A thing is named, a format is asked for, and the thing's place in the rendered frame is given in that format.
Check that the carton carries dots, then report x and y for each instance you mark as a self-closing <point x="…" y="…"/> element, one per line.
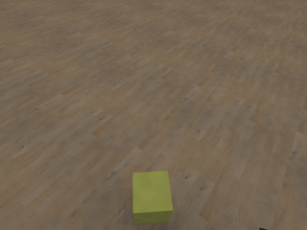
<point x="151" y="197"/>

